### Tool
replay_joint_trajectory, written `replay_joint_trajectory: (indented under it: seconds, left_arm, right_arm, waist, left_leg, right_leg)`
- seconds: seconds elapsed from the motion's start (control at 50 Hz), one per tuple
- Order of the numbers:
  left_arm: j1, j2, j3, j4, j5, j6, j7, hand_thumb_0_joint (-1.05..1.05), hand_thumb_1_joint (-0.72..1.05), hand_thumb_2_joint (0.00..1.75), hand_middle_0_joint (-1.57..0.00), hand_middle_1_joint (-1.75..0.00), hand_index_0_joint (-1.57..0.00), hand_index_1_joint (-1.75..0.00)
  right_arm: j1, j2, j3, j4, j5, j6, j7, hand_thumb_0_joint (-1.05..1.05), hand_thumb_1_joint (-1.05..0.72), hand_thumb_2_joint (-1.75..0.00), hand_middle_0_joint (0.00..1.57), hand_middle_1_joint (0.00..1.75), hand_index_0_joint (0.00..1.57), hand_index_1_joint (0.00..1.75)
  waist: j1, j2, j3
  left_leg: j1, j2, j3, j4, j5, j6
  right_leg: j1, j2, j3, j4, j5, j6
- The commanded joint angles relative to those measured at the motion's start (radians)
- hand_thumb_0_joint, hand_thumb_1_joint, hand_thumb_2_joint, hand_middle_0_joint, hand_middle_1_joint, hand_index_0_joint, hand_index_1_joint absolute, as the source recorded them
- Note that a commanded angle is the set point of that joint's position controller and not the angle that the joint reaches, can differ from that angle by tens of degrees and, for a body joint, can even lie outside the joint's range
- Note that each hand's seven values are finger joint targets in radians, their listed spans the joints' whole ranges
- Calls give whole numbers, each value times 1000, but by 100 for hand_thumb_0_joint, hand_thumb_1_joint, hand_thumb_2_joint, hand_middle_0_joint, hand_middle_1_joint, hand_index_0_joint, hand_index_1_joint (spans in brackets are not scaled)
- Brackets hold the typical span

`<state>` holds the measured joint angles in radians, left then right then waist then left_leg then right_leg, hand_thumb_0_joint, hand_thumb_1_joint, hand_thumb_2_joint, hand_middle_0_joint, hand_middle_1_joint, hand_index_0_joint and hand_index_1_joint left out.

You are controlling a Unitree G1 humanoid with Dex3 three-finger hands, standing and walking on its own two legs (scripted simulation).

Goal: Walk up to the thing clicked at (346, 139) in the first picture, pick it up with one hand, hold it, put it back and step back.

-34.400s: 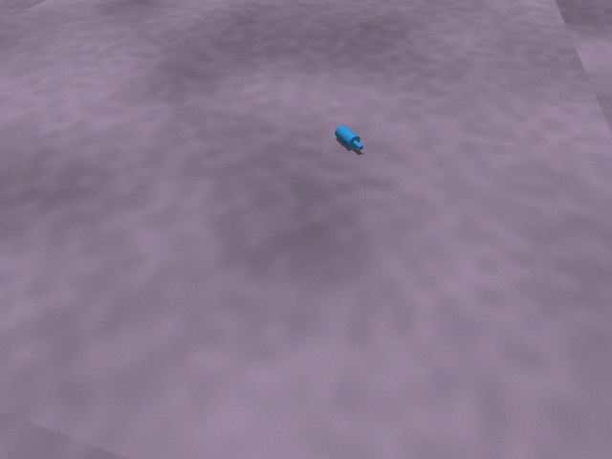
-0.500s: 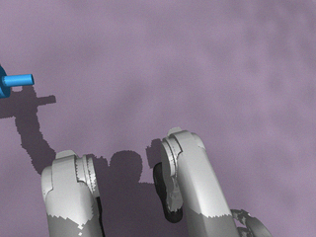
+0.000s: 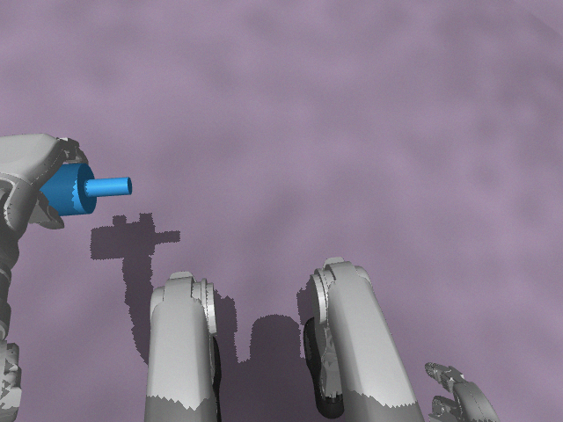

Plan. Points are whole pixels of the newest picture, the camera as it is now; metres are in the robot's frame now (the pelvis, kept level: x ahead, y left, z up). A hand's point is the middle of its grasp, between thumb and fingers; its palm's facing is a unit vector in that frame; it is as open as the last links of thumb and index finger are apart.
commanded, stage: lift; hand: left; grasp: from above
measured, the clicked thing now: (61, 190) +0.45 +0.31 -0.12
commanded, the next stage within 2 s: hold in 1.10 s
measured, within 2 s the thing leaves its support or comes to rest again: neither
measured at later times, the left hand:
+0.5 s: hand out of the picture +0.36 +0.27 +0.12, palm faces -0.44 -0.11 -0.89, open 9.9 cm
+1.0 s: hand out of the picture +0.36 +0.24 +0.22, palm faces -0.43 -0.10 -0.90, open 10.0 cm
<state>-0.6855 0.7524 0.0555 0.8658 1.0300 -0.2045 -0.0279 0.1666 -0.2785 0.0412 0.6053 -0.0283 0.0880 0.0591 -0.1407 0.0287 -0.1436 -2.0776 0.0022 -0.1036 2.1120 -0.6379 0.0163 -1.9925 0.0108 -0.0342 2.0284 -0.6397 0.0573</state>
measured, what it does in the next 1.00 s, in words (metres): rises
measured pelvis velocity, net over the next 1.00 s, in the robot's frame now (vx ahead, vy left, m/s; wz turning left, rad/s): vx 0.05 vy -0.01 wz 0.07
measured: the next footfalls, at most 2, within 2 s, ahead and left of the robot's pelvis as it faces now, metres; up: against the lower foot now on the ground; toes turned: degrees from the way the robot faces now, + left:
none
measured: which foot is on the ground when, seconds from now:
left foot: down 0.00-1.00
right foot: down 0.00-1.00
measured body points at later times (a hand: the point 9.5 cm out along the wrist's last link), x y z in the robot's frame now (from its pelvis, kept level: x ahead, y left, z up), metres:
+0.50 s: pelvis +0.01 -0.01 +0.19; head +0.12 +0.02 +0.62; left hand +0.38 +0.28 +0.17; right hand +0.15 -0.26 +0.07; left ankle +0.09 +0.12 -0.39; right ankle +0.11 -0.14 -0.39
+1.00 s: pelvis +0.05 -0.01 +0.29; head +0.11 -0.01 +0.73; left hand +0.38 +0.25 +0.27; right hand +0.16 -0.27 +0.16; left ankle +0.09 +0.12 -0.39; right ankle +0.10 -0.14 -0.39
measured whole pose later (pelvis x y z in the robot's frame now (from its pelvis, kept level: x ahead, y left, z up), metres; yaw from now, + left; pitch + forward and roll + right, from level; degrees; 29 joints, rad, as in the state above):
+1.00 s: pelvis +0.05 -0.01 +0.29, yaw +4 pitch +12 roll -1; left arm -0.34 0.43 -0.15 0.80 0.99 -0.02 0.11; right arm 0.25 -0.24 -0.03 0.74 0.04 -0.04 -0.04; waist -0.06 0.04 -0.09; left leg -0.79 0.04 -0.01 0.99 -0.41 -0.01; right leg -0.77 0.01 0.02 0.95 -0.39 0.02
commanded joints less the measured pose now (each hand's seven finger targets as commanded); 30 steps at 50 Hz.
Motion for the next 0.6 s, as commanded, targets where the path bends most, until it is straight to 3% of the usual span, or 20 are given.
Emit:
replay_joint_trajectory:
  seconds: [0.0, 0.1, 0.14, 0.16, 0.26, 0.28, 0.3, 0.4, 0.42, 0.44, 0.58]
  left_arm:
    - [-255, 252, 66, -290, -37, 20, 34, 0, 76, 55, -107, -53, -110, -50]
    - [-189, 214, 56, -400, -68, 58, 36, 0, 76, 56, -108, -51, -110, -49]
    - [-131, 217, 71, -411, -75, 75, 41, 0, 78, 56, -107, -52, -110, -49]
    - [-120, 185, 46, -427, -73, 80, 41, 0, 76, 56, -107, -51, -109, -48]
    - [-67, 168, 48, -464, -73, 111, 62, 0, 77, 61, -108, -55, -111, -53]
    - [-31, 135, 25, -449, -72, 117, 62, 0, 78, 62, -109, -57, -111, -54]
    - [-16, 143, 38, -439, -78, 120, 64, 0, 78, 63, -109, -57, -111, -55]
    - [45, 36, -40, -364, -67, 134, 66, 0, 77, 59, -107, -58, -110, -55]
    - [61, 44, -31, -363, -69, 135, 69, 0, 75, 61, -106, -57, -109, -55]
    - [94, 12, -48, -339, -73, 138, 67, 0, 75, 60, -105, -59, -108, -56]
    - [65, -16, -66, -347, -60, 120, 89, 0, 73, 58, -103, -58, -106, -55]
  right_arm:
    - [157, -213, -99, -56, 17, -13, -29, 0, -90, -90, 20, 30, 20, 30]
    - [121, -191, -106, -65, 32, -22, -53, 0, -89, -90, 20, 30, 20, 30]
    - [103, -189, -105, -61, 40, -27, -64, 0, -89, -90, 20, 30, 20, 30]
    - [97, -183, -106, -57, 41, -30, -69, 0, -89, -90, 20, 30, 20, 30]
    - [83, -149, -101, -41, 51, -45, -89, 0, -90, -90, 20, 30, 20, 30]
    - [81, -140, -100, -40, 51, -49, -92, 0, -90, -90, 20, 30, 20, 30]
    - [80, -139, -101, -33, 54, -54, -96, 0, -90, -90, 20, 30, 20, 30]
    - [74, -125, -97, -18, 62, -85, -112, 0, -90, -90, 20, 30, 20, 30]
    - [72, -127, -99, -18, 63, -91, -114, 0, -90, -90, 20, 30, 20, 30]
    - [68, -125, -98, -19, 65, -97, -115, 0, -90, -90, 20, 30, 20, 30]
    - [63, -118, -103, -17, 68, -134, -128, 0, -90, -90, 20, 30, 20, 30]
  waist:
    - [10, 272, -683]
    - [23, 231, -656]
    - [40, 224, -633]
    - [37, 222, -625]
    - [42, 164, -596]
    - [39, 145, -579]
    - [46, 126, -552]
    - [40, 92, -384]
    - [52, 91, -390]
    - [52, 88, -366]
    - [62, 90, -316]
  left_leg:
    - [690, 13, -7, -421, 88, 14]
    - [777, 17, 8, -532, 44, 15]
    - [829, 19, -7, -597, 32, 10]
    - [862, 22, -2, -621, 40, 8]
    - [953, 9, 53, -685, 135, 13]
    - [972, 6, 64, -696, 156, 14]
    - [983, 6, 63, -725, 150, 14]
    - [1048, 14, 51, -875, 90, 8]
    - [1072, 13, 52, -898, 96, 6]
    - [1085, 16, 41, -929, 86, 4]
    - [1219, 12, 48, -1076, 67, -2]
  right_leg:
    - [352, 26, -73, -265, 157, -86]
    - [492, 28, -58, -394, 136, -77]
    - [530, 26, -57, -429, 129, -74]
    - [556, 28, -54, -456, 135, -75]
    - [734, 27, -18, -618, 176, -75]
    - [767, 29, -13, -654, 185, -74]
    - [800, 27, -8, -680, 181, -73]
    - [891, 30, -1, -806, 145, -76]
    - [923, 30, 2, -828, 145, -77]
    - [934, 32, 2, -844, 140, -76]
    - [1068, 35, 24, -995, 124, -74]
